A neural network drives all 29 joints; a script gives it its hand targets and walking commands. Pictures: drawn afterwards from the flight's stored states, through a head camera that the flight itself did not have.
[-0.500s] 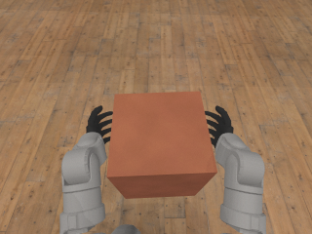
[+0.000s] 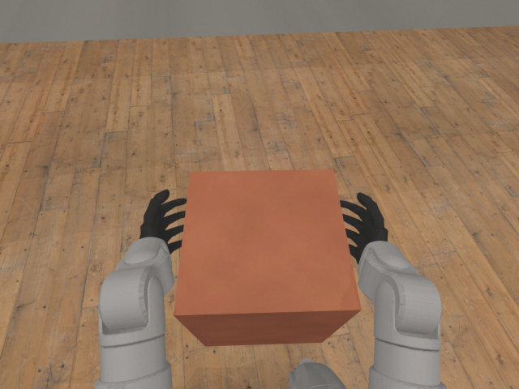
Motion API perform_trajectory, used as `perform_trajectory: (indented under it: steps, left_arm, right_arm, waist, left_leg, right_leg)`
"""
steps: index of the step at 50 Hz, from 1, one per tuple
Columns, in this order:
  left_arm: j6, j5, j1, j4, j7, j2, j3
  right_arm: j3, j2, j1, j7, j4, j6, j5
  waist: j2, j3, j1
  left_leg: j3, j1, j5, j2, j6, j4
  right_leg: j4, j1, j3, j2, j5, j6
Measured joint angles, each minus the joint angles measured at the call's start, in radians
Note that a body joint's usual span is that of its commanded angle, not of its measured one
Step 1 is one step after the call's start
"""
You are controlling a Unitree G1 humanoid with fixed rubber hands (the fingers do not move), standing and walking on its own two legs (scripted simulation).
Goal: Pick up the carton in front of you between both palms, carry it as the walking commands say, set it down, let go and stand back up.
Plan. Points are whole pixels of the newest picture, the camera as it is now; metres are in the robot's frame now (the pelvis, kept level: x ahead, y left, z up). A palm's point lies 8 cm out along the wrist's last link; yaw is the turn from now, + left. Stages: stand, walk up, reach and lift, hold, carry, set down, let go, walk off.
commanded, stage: carry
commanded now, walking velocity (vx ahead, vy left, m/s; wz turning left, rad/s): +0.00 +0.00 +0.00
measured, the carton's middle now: (263, 266) +0.30 -0.02 -0.01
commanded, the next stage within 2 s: none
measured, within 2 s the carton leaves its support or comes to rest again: neither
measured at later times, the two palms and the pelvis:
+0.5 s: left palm (164, 145) +0.50 +0.14 +0.07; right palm (330, 139) +0.51 -0.16 +0.08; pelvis +0.28 -0.02 -0.01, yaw +2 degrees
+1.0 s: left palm (164, 104) +0.61 +0.15 +0.08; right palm (314, 102) +0.61 -0.15 +0.08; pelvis +0.38 -0.01 -0.01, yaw +2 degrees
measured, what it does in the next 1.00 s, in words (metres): walks ahead: right foot, then left foot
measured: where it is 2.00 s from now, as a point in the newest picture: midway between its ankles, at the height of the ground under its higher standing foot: (245, 352)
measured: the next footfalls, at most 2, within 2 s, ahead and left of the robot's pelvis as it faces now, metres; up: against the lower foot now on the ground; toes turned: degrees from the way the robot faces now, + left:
right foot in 0.18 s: +0.37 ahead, -0.11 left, +0.00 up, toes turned -4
left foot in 0.40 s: +0.34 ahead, +0.09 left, +0.00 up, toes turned -14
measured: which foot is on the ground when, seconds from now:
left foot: down 0.00-0.22, up 0.24-0.38, down 0.40-1.00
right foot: up 0.00-0.16, down 0.18-1.00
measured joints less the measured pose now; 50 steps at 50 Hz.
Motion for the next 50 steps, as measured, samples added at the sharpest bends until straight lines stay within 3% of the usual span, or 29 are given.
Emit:
perform_trajectory:
  steps: [5, 9, 11, 12, 14, 18, 21, 22, 29, 35, 38, 41, 44, 46, 48, 50]
  left_arm:
    - [0.04, -0.001, 0.1, -0.106, 0.007, 0.016, -0.056]
    - [0.095, -0.012, 0.173, -0.185, 0.02, 0.02, -0.09]
    - [0.114, -0.016, 0.195, -0.184, 0.025, 0.02, -0.112]
    - [0.123, -0.014, 0.197, -0.177, 0.027, 0.02, -0.119]
    - [0.139, -0.014, 0.198, -0.164, 0.028, 0.02, -0.118]
    - [0.151, -0.023, 0.222, -0.183, 0.026, 0.019, -0.112]
    - [0.139, -0.022, 0.231, -0.19, 0.009, 0.019, -0.111]
    - [0.14, -0.021, 0.241, -0.191, 0.007, 0.019, -0.112]
    - [0.155, -0.013, 0.249, -0.186, 0.002, 0.018, -0.105]
    - [0.159, -0.006, 0.232, -0.176, 0.005, 0.02, -0.108]
    - [0.165, -0.008, 0.247, -0.179, 0.009, 0.018, -0.116]
    - [0.162, -0.011, 0.253, -0.194, 0.01, 0.018, -0.131]
    - [0.17, -0.006, 0.249, -0.219, 0.009, 0.019, -0.115]
    - [0.178, -0.008, 0.233, -0.234, 0.013, 0.02, -0.105]
    - [0.178, -0.013, 0.222, -0.233, 0.013, 0.02, -0.102]
    - [0.174, -0.013, 0.229, -0.214, 0.013, 0.019, -0.113]
  right_arm:
    - [0.044, -0.009, 0.068, 0.005, -0.091, 0.048, 0.0]
    - [0.082, -0.013, 0.147, 0.016, -0.172, 0.098, -0.021]
    - [0.078, -0.014, 0.184, 0.02, -0.197, 0.124, -0.026]
    - [0.072, -0.013, 0.189, 0.022, -0.195, 0.133, -0.026]
    - [0.073, -0.013, 0.195, 0.024, -0.19, 0.152, -0.034]
    - [0.094, -0.011, 0.215, 0.024, -0.205, 0.165, -0.047]
    - [0.105, -0.011, 0.222, 0.026, -0.215, 0.158, -0.059]
    - [0.108, -0.01, 0.23, 0.026, -0.215, 0.159, -0.059]
    - [0.119, -0.011, 0.225, 0.026, -0.199, 0.177, -0.068]
    - [0.105, -0.011, 0.217, 0.026, -0.18, 0.165, -0.055]
    - [0.103, -0.01, 0.243, 0.026, -0.188, 0.165, -0.05]
    - [0.098, -0.008, 0.257, 0.025, -0.224, 0.172, -0.049]
    - [0.111, -0.01, 0.232, 0.026, -0.212, 0.169, -0.048]
    - [0.114, -0.011, 0.216, 0.026, -0.212, 0.164, -0.044]
    - [0.114, -0.011, 0.211, 0.026, -0.218, 0.164, -0.049]
    - [0.105, -0.011, 0.227, 0.027, -0.22, 0.17, -0.05]
  waist:
    - [-0.014, -0.051, 0.051]
    - [-0.036, -0.079, 0.081]
    - [-0.027, -0.1, 0.094]
    - [-0.015, -0.103, 0.1]
    - [-0.004, -0.092, 0.101]
    - [-0.001, -0.069, 0.095]
    - [0.006, -0.058, 0.092]
    - [0.007, -0.067, 0.092]
    - [-0.029, -0.152, 0.081]
    - [-0.033, -0.166, 0.07]
    - [-0.038, -0.155, 0.077]
    - [-0.032, -0.138, 0.074]
    - [-0.041, -0.133, 0.07]
    - [-0.041, -0.117, 0.07]
    - [-0.046, -0.096, 0.071]
    - [-0.022, -0.097, 0.073]
  left_leg:
    - [-0.002, 0.16, -0.082, 0.022, -0.043, -0.057]
    - [-0.006, 0.246, -0.189, 0.024, -0.08, 0.05]
    - [-0.026, 0.184, -0.207, 0.037, -0.109, 0.267]
    - [-0.054, 0.121, -0.234, 0.039, -0.121, 0.401]
    - [-0.098, 0.014, -0.289, 0.022, -0.123, 0.552]
    - [-0.088, -0.069, -0.269, 0.029, -0.125, 0.343]
    - [-0.053, -0.079, -0.029, 0.056, -0.12, 0.185]
    - [-0.043, -0.059, -0.001, 0.06, -0.111, 0.176]
    - [-0.017, 0.007, -0.121, 0.037, -0.101, 0.161]
    - [-0.013, 0.007, -0.108, 0.037, -0.108, 0.217]
    - [-0.01, -0.011, -0.051, 0.046, -0.124, 0.295]
    - [0.0, 0.033, -0.02, 0.043, -0.122, 0.137]
    - [0.012, 0.08, -0.055, 0.034, -0.096, 0.063]
    - [0.013, 0.081, -0.087, 0.032, -0.082, 0.073]
    - [0.015, 0.079, -0.116, 0.024, -0.083, 0.104]
    - [0.004, 0.064, -0.143, 0.038, -0.091, 0.149]
  right_leg:
    - [-0.267, 0.011, -0.075, -0.004, 0.172, 0.017]
    - [-0.494, 0.147, -0.178, 0.029, 0.36, 0.022]
    - [-0.516, 0.21, -0.199, 0.034, 0.257, -0.063]
    - [-0.501, 0.215, -0.201, 0.037, 0.207, -0.086]
    - [-0.496, 0.237, -0.198, 0.028, 0.17, -0.082]
    - [-0.522, 0.299, -0.185, 0.012, 0.141, -0.07]
    - [-0.498, 0.337, -0.184, 0.013, 0.098, -0.056]
    - [-0.483, 0.346, -0.179, 0.013, 0.077, -0.05]
    - [-0.426, 0.368, -0.154, -0.015, -0.023, -0.016]
    - [-0.365, 0.368, -0.146, -0.028, -0.022, 0.012]
    - [-0.4, 0.412, -0.144, -0.023, 0.03, 0.005]
    - [-0.388, 0.441, -0.159, -0.019, 0.063, 0.002]
    - [-0.319, 0.405, -0.126, -0.02, 0.004, 0.011]
    - [-0.368, 0.392, -0.106, -0.011, -0.043, 0.014]
    - [-0.451, 0.401, -0.109, -0.015, 0.024, 0.015]
    - [-0.462, 0.416, -0.122, -0.005, -0.004, 0.005]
